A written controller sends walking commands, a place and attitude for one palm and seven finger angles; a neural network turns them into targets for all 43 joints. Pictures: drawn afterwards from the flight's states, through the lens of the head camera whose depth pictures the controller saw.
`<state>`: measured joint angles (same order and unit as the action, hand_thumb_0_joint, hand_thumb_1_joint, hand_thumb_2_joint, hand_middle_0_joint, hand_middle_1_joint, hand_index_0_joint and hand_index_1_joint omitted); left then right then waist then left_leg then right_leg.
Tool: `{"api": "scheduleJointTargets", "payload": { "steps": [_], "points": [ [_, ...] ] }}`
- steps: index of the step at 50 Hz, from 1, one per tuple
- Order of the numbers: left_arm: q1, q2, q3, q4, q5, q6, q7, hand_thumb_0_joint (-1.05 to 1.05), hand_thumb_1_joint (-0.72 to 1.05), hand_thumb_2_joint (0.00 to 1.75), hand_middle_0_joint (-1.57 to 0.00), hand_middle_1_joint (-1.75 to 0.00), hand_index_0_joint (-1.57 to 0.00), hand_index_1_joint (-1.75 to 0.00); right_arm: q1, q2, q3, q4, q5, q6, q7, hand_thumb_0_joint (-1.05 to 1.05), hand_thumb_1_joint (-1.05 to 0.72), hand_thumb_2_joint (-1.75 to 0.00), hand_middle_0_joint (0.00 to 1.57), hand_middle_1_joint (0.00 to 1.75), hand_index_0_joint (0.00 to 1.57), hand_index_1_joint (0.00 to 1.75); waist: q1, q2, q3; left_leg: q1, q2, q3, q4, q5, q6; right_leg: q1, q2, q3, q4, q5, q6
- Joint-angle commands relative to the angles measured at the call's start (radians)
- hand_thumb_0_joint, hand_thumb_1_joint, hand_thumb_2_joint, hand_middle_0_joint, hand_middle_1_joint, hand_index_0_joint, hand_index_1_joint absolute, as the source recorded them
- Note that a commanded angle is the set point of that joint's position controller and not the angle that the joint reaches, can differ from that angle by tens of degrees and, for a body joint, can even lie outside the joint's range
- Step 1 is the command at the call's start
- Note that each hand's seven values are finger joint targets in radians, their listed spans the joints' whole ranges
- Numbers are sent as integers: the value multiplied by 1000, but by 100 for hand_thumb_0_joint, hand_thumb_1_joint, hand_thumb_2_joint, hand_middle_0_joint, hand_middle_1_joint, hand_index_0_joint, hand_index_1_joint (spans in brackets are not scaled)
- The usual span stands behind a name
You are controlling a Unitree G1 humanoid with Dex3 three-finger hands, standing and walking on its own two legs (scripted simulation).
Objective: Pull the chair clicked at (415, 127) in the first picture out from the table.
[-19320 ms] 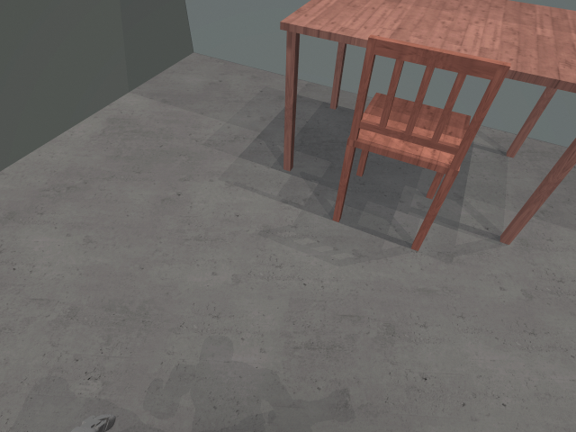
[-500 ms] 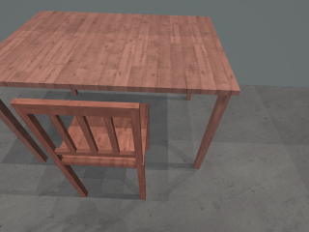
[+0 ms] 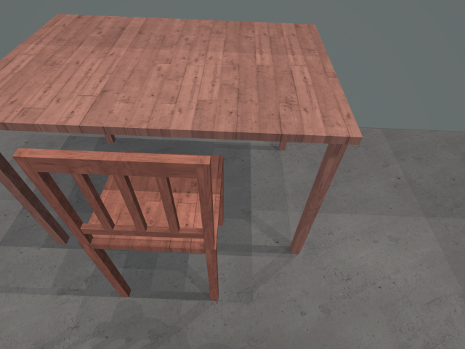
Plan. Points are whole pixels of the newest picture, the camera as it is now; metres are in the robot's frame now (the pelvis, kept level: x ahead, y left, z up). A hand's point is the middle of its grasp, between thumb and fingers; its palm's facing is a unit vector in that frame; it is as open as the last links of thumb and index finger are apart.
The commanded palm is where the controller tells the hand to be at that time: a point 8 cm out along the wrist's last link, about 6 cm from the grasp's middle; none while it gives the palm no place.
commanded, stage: look again from close up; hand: left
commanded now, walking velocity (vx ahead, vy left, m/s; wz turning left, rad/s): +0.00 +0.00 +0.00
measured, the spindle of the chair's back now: (132, 203) +0.45 +0.28 -0.10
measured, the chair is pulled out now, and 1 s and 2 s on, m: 0.00 0.00 0.00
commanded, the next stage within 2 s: raise the hand toward the chair's back in 0.96 s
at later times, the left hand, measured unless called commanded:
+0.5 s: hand out of the picture -0.01 +0.15 -0.18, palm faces +0.05 -0.98 -0.17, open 7.4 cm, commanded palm none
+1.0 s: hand out of the picture -0.02 +0.15 -0.18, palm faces +0.05 -0.99 -0.16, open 7.4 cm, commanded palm none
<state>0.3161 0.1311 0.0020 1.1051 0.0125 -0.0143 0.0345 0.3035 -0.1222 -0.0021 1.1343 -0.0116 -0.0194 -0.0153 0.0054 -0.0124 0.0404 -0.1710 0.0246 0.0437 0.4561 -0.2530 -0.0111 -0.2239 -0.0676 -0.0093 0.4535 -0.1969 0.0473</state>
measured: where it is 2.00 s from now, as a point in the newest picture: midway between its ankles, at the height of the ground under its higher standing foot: outside the picture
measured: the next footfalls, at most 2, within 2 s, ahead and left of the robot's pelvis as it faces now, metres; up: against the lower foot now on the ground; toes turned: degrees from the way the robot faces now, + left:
none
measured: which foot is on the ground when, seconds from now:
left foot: down 0.00-1.00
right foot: down 0.00-1.00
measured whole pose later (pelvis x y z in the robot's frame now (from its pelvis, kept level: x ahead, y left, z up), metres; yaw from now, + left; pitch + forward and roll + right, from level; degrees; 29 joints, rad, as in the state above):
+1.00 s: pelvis +0.00 -0.01 +0.00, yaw +0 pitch -2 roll +0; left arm 0.33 0.12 0.01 1.11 0.01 -0.02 0.04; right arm 0.32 -0.11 0.00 1.14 -0.01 -0.02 -0.02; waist 0.01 -0.01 0.04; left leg -0.16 0.04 0.04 0.45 -0.25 -0.02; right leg -0.22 -0.05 -0.01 0.46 -0.20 0.03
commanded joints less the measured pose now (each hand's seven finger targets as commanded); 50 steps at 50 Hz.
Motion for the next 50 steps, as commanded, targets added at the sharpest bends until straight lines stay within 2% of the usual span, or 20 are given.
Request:
{"api": "scheduleJointTargets", "payload": {
  "steps": [1,10,22,29,32,39,44,50],
  "points": [
    [72,90,19,-30,4,-13,3,0,90,90,-20,-30,-20,-30,61,-96,-12,-28,3,-13,-9,0,-90,-90,20,30,20,30,1,21,31,-75,69,-67,-122,52,23,21,-33,34,-66,48,-56],
    [75,83,20,-27,5,-13,5,0,90,90,-20,-30,-20,-30,67,-91,-11,-24,3,-11,-11,0,-90,-90,20,30,20,30,-1,9,62,-73,68,-63,-123,58,22,8,-32,35,-72,47,-56],
    [78,85,23,-28,5,-14,4,0,90,90,-20,-30,-20,-30,74,-84,-11,-21,1,-9,-10,0,-90,-90,20,30,20,30,-2,13,57,-65,63,-54,-123,34,19,0,-31,40,-82,23,-59],
    [82,85,23,-29,6,-15,3,0,90,90,-20,-30,-20,-30,83,-76,-13,-18,1,-7,-10,0,-90,-90,20,30,20,30,-3,-15,61,-64,62,-52,-122,29,19,-3,-29,43,-93,5,-62],
    [81,85,24,-29,5,-16,4,0,90,90,-20,-30,-20,-30,85,-77,-12,-17,0,-9,-10,0,-90,-90,20,30,20,30,-3,1,44,-61,60,-53,-114,45,18,4,-32,42,-87,15,-63],
    [88,82,22,-28,6,-13,4,0,90,90,-20,-30,-20,-30,86,-72,-12,-14,1,-5,-11,0,-90,-90,20,30,20,30,0,15,73,-76,63,-57,-128,-1,18,-13,-26,42,-97,-23,-63],
    [92,81,22,-28,5,-14,3,0,90,90,-20,-30,-20,-30,95,-72,-13,-15,1,-6,-11,0,-90,-90,20,30,20,30,-3,0,52,-59,63,-55,-119,18,19,-11,-26,44,-96,-11,-65],
    [93,76,23,-27,7,-14,3,0,90,90,-20,-30,-20,-30,95,-73,-14,-16,0,-6,-11,0,-90,-90,20,30,20,30,-2,7,69,-76,63,-52,-122,3,18,-20,-26,47,-94,-14,-64]
  ]
}}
